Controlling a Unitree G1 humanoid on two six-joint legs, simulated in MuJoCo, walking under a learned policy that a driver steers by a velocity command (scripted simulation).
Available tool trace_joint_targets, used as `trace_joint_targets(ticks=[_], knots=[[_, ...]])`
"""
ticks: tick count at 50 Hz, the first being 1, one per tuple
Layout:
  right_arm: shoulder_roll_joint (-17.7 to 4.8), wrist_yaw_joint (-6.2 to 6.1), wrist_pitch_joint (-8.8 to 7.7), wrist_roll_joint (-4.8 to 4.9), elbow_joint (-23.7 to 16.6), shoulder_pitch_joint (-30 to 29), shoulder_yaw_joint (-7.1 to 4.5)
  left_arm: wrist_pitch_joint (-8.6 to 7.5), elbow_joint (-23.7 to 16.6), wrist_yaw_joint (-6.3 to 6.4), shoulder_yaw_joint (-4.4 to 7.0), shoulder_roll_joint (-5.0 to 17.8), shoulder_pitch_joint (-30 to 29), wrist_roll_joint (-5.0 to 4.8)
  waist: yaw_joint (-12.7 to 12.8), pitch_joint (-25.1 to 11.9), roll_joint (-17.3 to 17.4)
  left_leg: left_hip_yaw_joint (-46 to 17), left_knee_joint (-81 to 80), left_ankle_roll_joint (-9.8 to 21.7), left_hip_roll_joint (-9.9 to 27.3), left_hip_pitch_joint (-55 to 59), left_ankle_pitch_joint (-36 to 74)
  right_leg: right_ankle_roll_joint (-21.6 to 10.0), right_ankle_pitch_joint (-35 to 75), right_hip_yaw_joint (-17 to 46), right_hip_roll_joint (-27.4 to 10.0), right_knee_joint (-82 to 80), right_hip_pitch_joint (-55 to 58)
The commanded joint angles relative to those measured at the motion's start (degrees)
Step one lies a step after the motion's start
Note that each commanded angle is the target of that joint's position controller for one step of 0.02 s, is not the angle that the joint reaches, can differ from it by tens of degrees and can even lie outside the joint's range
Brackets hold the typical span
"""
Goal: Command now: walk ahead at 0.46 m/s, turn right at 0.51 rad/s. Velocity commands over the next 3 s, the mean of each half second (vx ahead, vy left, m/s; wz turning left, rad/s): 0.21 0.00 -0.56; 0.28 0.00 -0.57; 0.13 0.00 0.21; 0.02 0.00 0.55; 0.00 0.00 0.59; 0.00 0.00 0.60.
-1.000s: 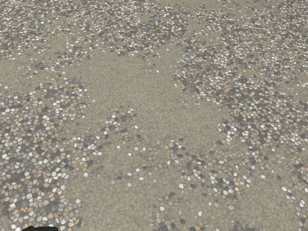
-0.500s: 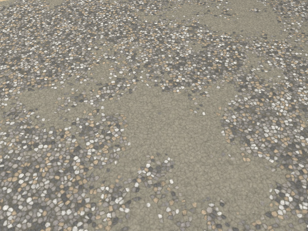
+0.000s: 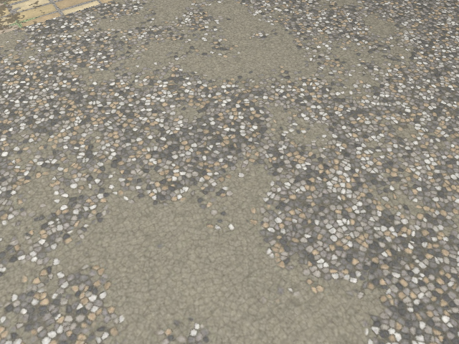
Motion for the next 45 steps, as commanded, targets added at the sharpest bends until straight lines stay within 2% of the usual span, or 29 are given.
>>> trace_joint_targets(ticks=[1, 4, 6, 8, 9, 10, 11, 12, 13, 14, 15, 16, 17, 18, 21, 23, 26, 30, 31, 33, 34, 35, 36, 37, 38, 39, 40, 42, 45], knots=[[-8.8, -0.65, -0.76, 0.18, -4.1, -6.0, -1.92, -0.63, -4.2, -1.12, -0.46, 0.2, -1.8, 0.25, 1.5, 2.0, 5.5, -4.0, -7.9, 8.4, 14.9, -2.1, 17.7, -0.3, 9.0, -0.3, -1.1, -9.4, 1.3], [-10.6, -1.28, 0.48, 0.90, -3.1, -4.3, -2.42, -0.79, -6.8, -2.29, -0.40, 0.3, -6.3, 0.90, 0.3, 2.0, 5.6, -0.1, -3.8, 6.9, 15.1, 0.3, 28.8, -1.3, 10.6, -4.1, 1.0, -16.5, 4.7], [-11.9, -1.58, 1.33, 1.94, -2.8, -4.4, -2.88, -0.42, -7.9, -2.87, 0.34, 1.9, -6.1, 0.98, 1.3, 0.6, 7.0, 0.7, 0.6, 5.5, 16.0, 3.6, 34.6, -2.8, 7.3, -5.2, 2.5, -18.7, 6.7], [-13.2, -1.94, 2.11, 3.22, -3.3, -5.8, -3.47, 0.06, -7.3, -3.01, 1.82, 4.6, -0.6, 1.35, 4.9, -3.0, 8.1, 1.5, 10.7, 3.9, 15.5, 4.9, 44.5, -5.2, 2.9, -7.5, 6.0, -20.7, 13.9], [-12.3, -1.98, 2.48, 3.45, -3.6, -6.5, -3.24, 0.13, -5.5, -2.58, 3.28, 7.0, 6.5, 1.37, 8.8, -6.5, 6.3, 2.7, 20.9, 2.1, 13.3, 2.8, 43.2, -7.0, 7.0, -8.2, 8.4, -24.9, 23.1], [-10.2, -1.80, 2.29, 1.97, -3.9, -3.9, -2.47, 0.49, -4.6, -1.21, 4.77, 11.0, 11.6, 1.38, 10.7, -10.1, -0.4, 3.4, 36.2, -1.7, 9.5, -6.8, 26.8, -9.5, 24.8, -1.9, 5.3, -27.1, 35.7], [-2.8, -0.96, 1.96, -2.22, -5.2, 2.6, -0.25, 0.90, -6.1, 0.04, 4.84, 16.5, 8.7, 1.76, 3.1, -14.5, -16.5, 0.7, 57.6, -5.7, 0.5, -27.1, -28.6, -17.9, 53.8, 18.3, -8.8, -21.1, 51.5], [-7.0, -0.24, 1.43, -0.47, -5.0, 4.9, -0.14, 0.09, -9.6, -0.87, 4.10, 15.0, 8.0, 2.44, 5.6, -29.2, -10.6, -13.1, 67.2, -5.9, -2.2, -30.8, -30.9, -26.7, 38.8, 36.8, -16.5, -29.0, 55.5], [-10.5, -0.17, 1.62, 1.70, -5.8, -2.1, -1.19, -0.32, -10.1, -1.46, 3.46, 11.5, 5.4, 1.88, 7.4, -23.8, -2.5, -15.0, 66.7, -4.7, 0.4, -33.6, -24.5, -23.9, 28.1, 31.1, -13.2, -32.5, 50.8], [-9.8, -0.75, 1.96, 1.71, -7.2, -5.6, -0.98, -0.48, -9.5, -1.29, 2.92, 9.4, 2.7, 0.76, 6.0, -15.9, 0.3, -13.9, 62.2, -4.2, 2.1, -35.9, -19.0, -20.6, 20.3, 25.7, -10.1, -33.9, 43.5], [-9.3, -1.59, 2.55, 0.82, -6.6, -6.6, -0.93, -0.30, -9.5, -0.86, 2.37, 7.7, 0.4, 0.33, 4.5, -11.3, 2.5, -14.1, 58.4, -4.4, 4.0, -34.7, -15.8, -18.4, 17.3, 22.4, -7.9, -35.0, 36.3], [-9.8, -2.04, 3.22, 0.39, -6.8, -6.3, -1.14, -0.04, -10.0, -0.40, 2.19, 7.3, -1.4, 0.87, 2.8, -9.5, 1.2, -14.6, 55.1, -4.3, 4.7, -31.1, -13.7, -17.5, 17.4, 20.3, -6.4, -36.2, 30.1], [-9.8, -2.13, 3.80, 0.24, -6.7, -5.6, -1.25, 0.16, -10.4, -0.13, 2.16, 7.3, -2.2, 1.73, 1.7, -9.1, 0.0, -14.4, 53.1, -4.3, 4.4, -27.9, -12.6, -17.0, 18.2, 19.1, -5.3, -37.0, 26.1], [-8.9, -2.24, 4.07, 0.03, -6.4, -4.9, -1.10, 0.16, -10.5, 0.10, 2.28, 7.5, -2.6, 2.17, 1.2, -9.4, -0.5, -13.8, 50.8, -4.7, 3.7, -26.2, -12.0, -16.9, 21.0, 17.8, -4.6, -37.0, 24.1], [-7.1, -2.64, 4.49, -0.25, -6.5, -6.0, -0.46, 0.59, -10.0, 1.21, 2.79, 8.8, -1.4, 1.70, 1.6, -10.9, -0.6, -13.9, 43.2, -6.2, 2.3, -25.3, -9.5, -16.6, 22.7, 16.4, -3.3, -36.1, 23.2], [-6.8, -2.63, 4.97, -0.01, -6.9, -7.7, -0.31, 1.42, -10.2, 1.96, 2.89, 9.0, -1.6, 1.19, 2.2, -11.1, -1.3, -14.7, 39.3, -6.8, 1.8, -25.1, -6.5, -15.5, 13.9, 17.4, -2.2, -36.4, 22.9], [-6.7, -2.37, 5.22, 0.42, -7.8, -10.6, -0.29, 2.42, -10.5, 2.46, 2.83, 8.7, -2.2, 1.18, 3.1, -8.8, -3.5, -15.3, 33.2, -6.9, 0.8, -24.0, -4.0, -13.8, -0.1, 19.7, -0.5, -37.4, 21.0], [-7.3, -1.57, 3.92, 1.07, -8.8, -12.1, -0.50, 2.86, -10.5, 2.19, 2.74, 8.3, -0.9, 0.99, 4.4, -8.2, -6.4, -14.7, 24.2, -5.5, -0.4, -19.7, -6.1, -13.5, -15.4, 24.7, -0.1, -37.9, 21.5], [-7.4, -1.31, 3.44, 1.30, -8.9, -11.8, -0.65, 2.87, -10.4, 2.05, 2.64, 8.1, -0.6, 0.87, 4.3, -7.9, -6.9, -14.3, 21.3, -4.7, -0.7, -17.6, -7.1, -13.4, -18.5, 26.1, 0.0, -37.8, 21.2], [-7.2, -0.94, 2.50, 1.72, -7.8, -7.9, -1.12, 2.98, -10.4, 2.06, 2.18, 7.1, -1.4, 0.45, 1.4, -6.3, -6.0, -13.0, 9.7, -2.5, -0.5, -8.3, -3.4, -11.4, -24.1, 26.3, 2.5, -35.5, 17.1], [-9.3, -1.12, 2.19, 1.33, -7.1, -4.5, -1.89, 2.84, -10.3, 2.13, 1.57, 5.2, -0.7, 0.36, 0.2, -6.5, -2.3, -17.1, 5.4, 0.2, 5.3, 0.0, -4.9, -8.5, -28.1, 23.2, 5.5, -29.2, 10.6], [-13.1, -1.46, 2.28, 0.03, -6.5, -0.3, -2.60, 2.54, -10.8, 2.09, 0.56, 1.3, 0.5, 0.36, 0.3, -8.1, 8.6, -30.6, 1.3, 5.4, 17.2, 7.3, -16.1, -4.5, -28.5, 11.4, 12.3, -12.8, 1.3], [-16.0, -0.65, 1.97, -1.59, -5.7, 0.3, -3.57, 1.41, -13.9, 1.80, 1.19, 4.1, -2.7, 0.11, 0.4, -2.4, 17.8, -46.7, -4.6, 11.1, 23.8, 3.5, -26.0, -3.8, -23.7, 7.2, 12.7, -4.2, -9.8], [-12.8, -0.80, 1.49, -0.86, -7.2, -3.4, -2.88, 0.95, -13.3, 1.61, 2.13, 7.7, -3.2, 0.67, 1.2, 0.8, 14.1, -43.5, -4.5, 11.0, 22.9, 1.9, -27.1, -2.7, -18.3, 7.8, 8.5, 1.2, -11.3], [-10.1, -1.31, 1.45, 0.22, -7.8, -5.3, -2.19, 1.01, -11.9, 1.33, 2.64, 8.4, -1.9, 0.75, 1.7, 1.1, 12.5, -37.6, -4.4, 8.7, 19.8, 2.1, -23.8, -1.6, -14.2, 6.8, 7.9, 3.2, -11.3], [-9.0, -1.65, 1.60, 0.76, -8.2, -5.6, -1.79, 1.22, -10.8, 1.23, 2.65, 7.7, -0.4, 0.92, 2.0, -0.1, 11.7, -33.2, -4.1, 6.9, 17.6, 3.4, -20.4, -0.5, -11.7, 5.5, 7.2, 5.5, -10.7], [-8.4, -1.91, 1.61, 0.91, -7.7, -4.7, -1.51, 1.10, -10.8, 0.78, 2.40, 6.5, -0.7, 0.88, 1.3, 0.9, 11.4, -29.7, -4.8, 6.6, 16.9, 3.1, -16.0, 0.2, -8.9, 4.7, 6.3, 7.6, -11.4], [-8.1, -2.10, 1.22, 0.18, -7.2, -2.4, -1.28, 0.56, -11.1, 0.13, 1.75, 4.1, -2.0, 0.45, 0.3, 1.1, 10.6, -23.1, -6.0, 6.3, 15.4, 2.1, -9.2, 0.9, -4.3, 2.6, 5.2, 9.4, -10.7], [-8.8, -1.84, 1.03, -0.07, -6.4, 0.3, -1.45, 0.18, -12.3, -0.31, 1.12, 2.7, -5.3, 0.18, -1.5, 1.7, 10.3, -17.2, -7.0, 7.2, 15.3, 3.1, -3.0, 1.9, -0.2, 1.3, 3.7, 4.8, -10.8]])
